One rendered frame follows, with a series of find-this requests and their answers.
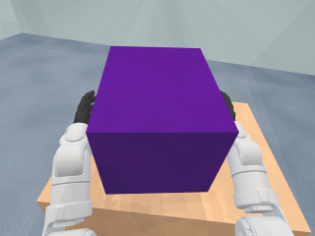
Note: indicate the robot right forearm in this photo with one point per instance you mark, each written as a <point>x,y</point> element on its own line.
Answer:
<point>253,192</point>

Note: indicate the right robot hand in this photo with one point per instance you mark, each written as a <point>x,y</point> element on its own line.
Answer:
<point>228,104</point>

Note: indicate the carton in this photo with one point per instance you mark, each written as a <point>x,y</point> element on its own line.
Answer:
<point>159,123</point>

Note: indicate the pedestal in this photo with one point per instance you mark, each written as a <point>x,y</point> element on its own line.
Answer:
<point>211,213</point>

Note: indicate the left robot hand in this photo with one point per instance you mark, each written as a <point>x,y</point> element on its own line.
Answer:
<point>85,107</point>

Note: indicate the robot left forearm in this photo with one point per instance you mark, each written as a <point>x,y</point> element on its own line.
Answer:
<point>70,180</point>

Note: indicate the right robot upper arm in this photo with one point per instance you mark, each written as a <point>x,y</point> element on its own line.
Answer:
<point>261,226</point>

